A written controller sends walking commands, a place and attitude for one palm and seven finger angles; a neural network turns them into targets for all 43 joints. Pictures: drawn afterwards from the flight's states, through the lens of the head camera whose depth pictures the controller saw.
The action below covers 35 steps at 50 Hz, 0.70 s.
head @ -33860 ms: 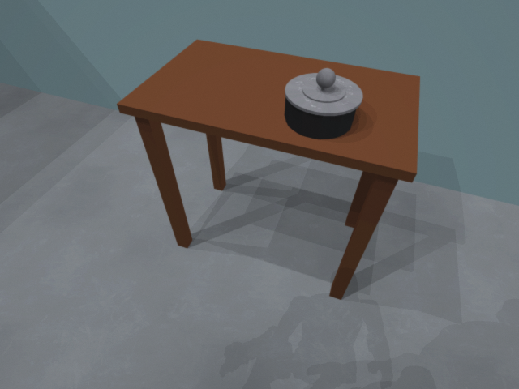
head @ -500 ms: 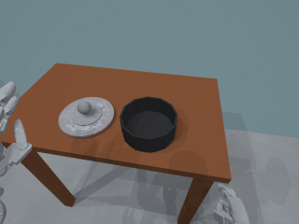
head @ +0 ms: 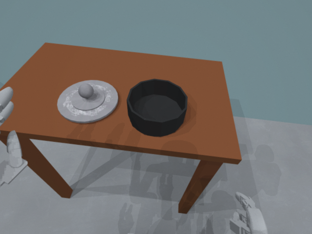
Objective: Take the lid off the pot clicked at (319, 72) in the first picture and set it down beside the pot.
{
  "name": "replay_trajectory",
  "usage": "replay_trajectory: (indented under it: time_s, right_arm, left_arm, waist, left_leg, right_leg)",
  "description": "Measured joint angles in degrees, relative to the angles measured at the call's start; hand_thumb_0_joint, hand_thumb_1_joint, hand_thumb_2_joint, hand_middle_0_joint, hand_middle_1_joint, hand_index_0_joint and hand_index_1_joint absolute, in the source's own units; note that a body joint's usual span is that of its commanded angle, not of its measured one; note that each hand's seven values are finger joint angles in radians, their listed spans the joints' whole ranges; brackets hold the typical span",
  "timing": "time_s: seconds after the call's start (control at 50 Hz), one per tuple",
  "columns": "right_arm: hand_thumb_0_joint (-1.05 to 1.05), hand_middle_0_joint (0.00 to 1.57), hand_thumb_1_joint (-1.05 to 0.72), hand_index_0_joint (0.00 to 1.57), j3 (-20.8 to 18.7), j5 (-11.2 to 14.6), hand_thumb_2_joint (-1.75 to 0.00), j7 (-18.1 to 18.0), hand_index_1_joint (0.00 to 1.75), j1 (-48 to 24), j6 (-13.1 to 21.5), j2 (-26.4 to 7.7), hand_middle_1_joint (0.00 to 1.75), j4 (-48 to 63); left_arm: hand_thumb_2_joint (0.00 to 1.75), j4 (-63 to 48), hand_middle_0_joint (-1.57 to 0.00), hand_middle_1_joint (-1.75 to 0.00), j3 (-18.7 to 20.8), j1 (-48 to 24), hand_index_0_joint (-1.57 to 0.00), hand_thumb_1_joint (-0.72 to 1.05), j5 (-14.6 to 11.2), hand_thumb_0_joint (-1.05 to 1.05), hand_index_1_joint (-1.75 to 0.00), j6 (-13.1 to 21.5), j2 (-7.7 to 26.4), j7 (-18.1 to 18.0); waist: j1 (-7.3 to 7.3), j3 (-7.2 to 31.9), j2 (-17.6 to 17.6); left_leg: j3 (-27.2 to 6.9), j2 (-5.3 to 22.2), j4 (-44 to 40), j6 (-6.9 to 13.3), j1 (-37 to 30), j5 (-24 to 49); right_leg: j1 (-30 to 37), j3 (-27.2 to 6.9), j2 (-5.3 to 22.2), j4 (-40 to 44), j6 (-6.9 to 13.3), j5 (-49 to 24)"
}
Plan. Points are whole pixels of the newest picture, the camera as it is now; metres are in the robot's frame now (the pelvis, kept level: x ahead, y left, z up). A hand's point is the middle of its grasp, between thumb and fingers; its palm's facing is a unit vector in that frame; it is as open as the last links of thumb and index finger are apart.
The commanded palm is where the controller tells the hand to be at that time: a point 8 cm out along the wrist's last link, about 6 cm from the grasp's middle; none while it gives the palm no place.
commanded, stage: step back with the hand held close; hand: left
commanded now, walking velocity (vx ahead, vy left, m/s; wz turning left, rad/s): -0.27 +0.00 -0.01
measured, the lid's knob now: (86, 91) +0.51 +0.26 +0.05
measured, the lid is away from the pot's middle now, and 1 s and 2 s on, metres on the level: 0.24 0.24 0.24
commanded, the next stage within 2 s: stop stepping back and stand still in 0.92 s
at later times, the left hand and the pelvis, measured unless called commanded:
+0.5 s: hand out of the picture +0.15 +0.26 +0.20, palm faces +0.37 -0.83 -0.42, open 7.4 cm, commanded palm +0.08 +0.30 +0.22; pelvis -0.05 +0.02 +0.00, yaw +0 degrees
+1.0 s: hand out of the picture +0.06 +0.27 +0.20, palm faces +0.24 -0.87 -0.43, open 7.4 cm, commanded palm none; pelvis -0.14 +0.06 +0.00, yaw -5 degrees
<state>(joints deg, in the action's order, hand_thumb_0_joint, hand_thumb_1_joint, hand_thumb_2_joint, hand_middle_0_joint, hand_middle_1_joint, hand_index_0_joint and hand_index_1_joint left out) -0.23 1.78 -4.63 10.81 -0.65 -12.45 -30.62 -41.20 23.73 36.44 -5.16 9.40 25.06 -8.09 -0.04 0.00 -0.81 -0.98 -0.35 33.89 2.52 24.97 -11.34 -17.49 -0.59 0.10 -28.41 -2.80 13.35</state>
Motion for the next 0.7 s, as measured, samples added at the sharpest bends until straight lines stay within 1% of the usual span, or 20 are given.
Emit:
replay_trajectory:
  time_s: [0.06,0.12,0.16,0.18,0.24,0.32,0.38,0.4,0.44,0.48,0.5,0.54,0.56,0.58,0.6,0.62,0.66,0.68,0.7]
  right_arm:
    - [0.02,0.20,-0.90,0.20,0.3,-0.1,-0.90,-0.3,0.30,0.7,1.0,0.2,0.30,-0.2]
    - [0.02,0.20,-0.90,0.20,0.7,-0.3,-0.90,-0.4,0.30,1.2,2.2,0.6,0.30,0.0]
    - [0.02,0.20,-0.90,0.20,1.0,-0.4,-0.90,-0.2,0.30,1.7,2.8,1.1,0.30,0.2]
    - [0.02,0.20,-0.90,0.20,1.1,-0.5,-0.90,0.0,0.30,1.7,3.0,1.3,0.30,0.2]
    - [0.02,0.20,-0.90,0.20,1.2,-0.7,-0.90,0.4,0.30,0.8,3.1,1.1,0.30,-0.5]
    - [0.02,0.20,-0.90,0.20,0.8,-0.8,-0.90,0.7,0.30,0.2,2.2,0.9,0.30,-1.8]
    - [0.02,0.20,-0.90,0.20,0.3,-0.8,-0.90,0.4,0.30,-0.3,1.7,0.6,0.30,-2.2]
    - [0.02,0.20,-0.90,0.20,0.2,-0.8,-0.90,0.3,0.30,-0.4,1.7,0.7,0.30,-2.1]
    - [0.02,0.20,-0.90,0.20,0.1,-1.2,-0.90,0.1,0.30,-0.5,2.3,0.9,0.30,-1.7]
    - [0.02,0.20,-0.90,0.20,-0.1,-1.5,-0.90,0.3,0.30,-0.5,2.9,1.5,0.30,-1.5]
    - [0.02,0.20,-0.90,0.20,-0.2,-1.6,-0.90,0.5,0.30,-0.4,3.2,1.8,0.30,-1.5]
    - [0.02,0.20,-0.90,0.20,0.1,-1.8,-0.90,1.0,0.30,-0.1,3.6,2.2,0.30,-1.3]
    - [0.02,0.20,-0.90,0.20,0.4,-2.0,-0.90,1.2,0.30,-0.1,3.7,2.3,0.30,-1.1]
    - [0.01,0.20,-0.90,0.20,0.7,-2.1,-0.90,1.4,0.30,-0.2,3.7,2.3,0.30,-0.9]
    - [0.01,0.20,-0.90,0.20,1.0,-2.2,-0.90,1.4,0.30,-0.6,3.6,2.1,0.30,-0.9]
    - [0.01,0.20,-0.90,0.20,1.0,-2.3,-0.90,1.4,0.30,-1.3,3.5,1.8,0.30,-1.6]
    - [0.01,0.20,-0.90,0.20,1.0,-2.0,-0.90,1.1,0.30,-1.7,2.9,1.4,0.30,-3.1]
    - [0.01,0.20,-0.90,0.20,1.1,-1.8,-0.90,0.9,0.30,-1.5,2.5,1.4,0.30,-3.6]
    - [0.01,0.20,-0.90,0.20,1.1,-1.7,-0.90,0.8,0.30,-1.1,2.1,1.3,0.30,-3.7]
  left_arm:
    - [0.90,0.2,-0.21,-0.31,-0.2,-0.7,-0.21,0.89,0.5,0.01,-0.30,0.6,-0.7,-0.5]
    - [0.90,0.4,-0.21,-0.30,0.2,-1.7,-0.21,0.89,1.2,0.01,-0.30,1.1,-0.8,-0.6]
    - [0.90,0.2,-0.21,-0.30,0.9,-1.9,-0.21,0.89,1.5,0.01,-0.30,1.3,-0.2,-0.6]
    - [0.90,0.1,-0.21,-0.30,1.2,-1.8,-0.21,0.89,1.5,0.01,-0.30,1.5,-0.1,-0.6]
    - [0.90,-0.4,-0.21,-0.30,1.0,-1.9,-0.21,0.89,1.1,0.01,-0.30,2.1,-0.7,-0.4]
    - [0.90,-1.9,-0.21,-0.30,-0.2,-1.6,-0.21,0.89,0.9,0.01,-0.30,2.7,-0.4,-0.3]
    - [0.90,-2.4,-0.21,-0.31,-0.4,-2.1,-0.21,0.89,0.9,0.01,-0.30,3.2,0.0,-0.4]
    - [0.90,-2.3,-0.21,-0.31,-0.1,-2.4,-0.21,0.89,1.0,0.01,-0.30,3.3,0.2,-0.4]
    - [0.90,-1.7,-0.21,-0.31,0.7,-3.2,-0.21,0.89,1.3,0.01,-0.30,3.5,0.5,-0.4]
    - [0.90,-1.0,-0.21,-0.31,1.6,-3.7,-0.21,0.89,1.2,0.01,-0.30,3.2,0.9,-0.4]
    - [0.90,-0.9,-0.21,-0.31,2.0,-3.5,-0.21,0.89,1.1,0.01,-0.30,3.1,1.1,-0.5]
    - [0.90,-1.2,-0.21,-0.31,2.4,-2.6,-0.21,0.89,0.7,0.01,-0.30,3.0,1.1,-0.6]
    - [0.90,-1.6,-0.21,-0.30,2.5,-1.9,-0.21,0.89,0.6,0.01,-0.30,3.0,1.1,-0.6]
    - [0.90,-2.1,-0.21,-0.30,2.7,-1.1,-0.21,0.89,0.5,0.01,-0.30,3.2,1.4,-0.6]
    - [0.90,-2.4,-0.21,-0.30,2.4,-1.0,-0.21,0.89,0.5,0.01,-0.30,3.5,1.3,-0.4]
    - [0.90,-2.2,-0.21,-0.30,1.2,-1.6,-0.21,0.89,0.5,0.01,-0.30,3.9,0.7,-0.1]
    - [0.90,-1.9,-0.21,-0.30,-1.2,-3.1,-0.21,0.89,0.6,0.01,-0.30,4.2,0.3,0.3]
    - [0.90,-1.9,-0.21,-0.30,-1.8,-3.6,-0.21,0.89,0.8,0.01,-0.30,4.2,0.4,0.5]
    - [0.90,-2.0,-0.21,-0.30,-2.2,-4.0,-0.21,0.89,0.9,0.01,-0.30,4.1,0.5,0.6]
  waist:
    - [0.08,0.1,0.2]
    - [0.32,-0.2,0.3]
    - [0.54,0.1,0.8]
    - [0.38,0.4,1.0]
    - [0.16,-0.1,0.0]
    - [0.18,-0.3,0.3]
    - [0.41,-0.6,0.7]
    - [0.44,-0.7,1.1]
    - [0.69,-0.8,1.1]
    - [0.96,-0.2,0.8]
    - [0.90,0.3,0.7]
    - [0.48,1.6,0.7]
    - [0.20,2.2,0.9]
    - [-0.21,2.7,1.6]
    - [-0.87,2.9,1.8]
    - [-1.29,2.5,1.0]
    - [-1.27,1.9,0.6]
    - [-1.12,2.0,0.9]
    - [-0.86,2.3,1.0]
  left_leg:
    - [-0.1,-0.2,0.7,0.4,1.1,0.2]
    - [-0.3,-0.4,0.9,0.8,1.8,0.8]
    - [-0.4,-0.9,1.1,0.8,2.6,1.2]
    - [-0.2,-1.0,1.3,0.8,3.2,1.3]
    - [-0.4,-0.1,2.2,0.4,4.2,1.2]
    - [0.2,0.4,3.2,-0.1,4.8,0.3]
    - [0.7,0.3,3.5,1.1,4.9,2.0]
    - [1.0,0.3,3.4,1.5,4.9,2.0]
    - [1.0,0.3,2.5,2.0,5.0,2.6]
    - [0.7,0.5,0.4,2.1,5.0,4.3]
    - [0.6,0.7,-0.9,2.0,5.0,5.2]
    - [0.9,1.0,-3.2,1.9,5.3,6.8]
    - [1.4,1.1,-3.8,1.8,5.7,7.4]
    - [2.3,0.9,-3.7,1.6,6.4,7.6]
    - [3.1,1.1,-2.8,1.2,7.4,7.3]
    - [3.1,1.7,-1.6,0.6,7.9,6.1]
    - [2.6,1.5,0.8,-1.1,7.8,1.7]
    - [2.5,1.3,2.1,-1.7,7.1,1.3]
    - [2.2,1.4,2.4,-2.0,5.8,2.8]
  right_leg:
    - [-1.0,0.1,0.2,-0.8,0.1,0.0]
    - [-2.1,-0.1,-0.2,-3.1,1.0,2.2]
    - [-1.6,-0.2,-0.5,-4.2,1.6,2.5]
    - [-1.4,-0.2,-0.5,-3.7,1.5,3.6]
    - [-1.9,-0.1,-1.2,-3.1,0.2,1.8]
    - [-2.1,-0.2,-1.3,-3.4,-0.1,1.4]
    - [-2.4,-0.4,-1.1,-4.1,-0.4,1.5]
    - [-2.7,-0.5,-1.1,-4.5,0.2,1.7]
    - [-3.9,-1.0,-1.8,-8.6,0.9,5.0]
    - [-4.3,-1.0,-3.2,-13.8,1.6,9.3]
    - [-3.7,-0.6,-3.7,-14.3,2.0,11.0]
    - [-0.9,0.6,-4.0,-10.4,2.7,11.8]
    - [1.1,1.0,-3.8,-6.5,3.1,10.5]
    - [3.0,0.9,-3.0,-2.2,3.8,7.6]
    - [3.6,0.4,-2.6,0.2,3.5,5.1]
    - [3.4,0.2,-3.1,0.2,2.6,4.5]
    - [3.8,0.0,-3.0,-0.3,1.4,5.1]
    - [4.0,-0.1,-2.8,-0.7,1.0,5.5]
    - [4.0,-0.3,-2.7,-1.3,0.7,5.9]
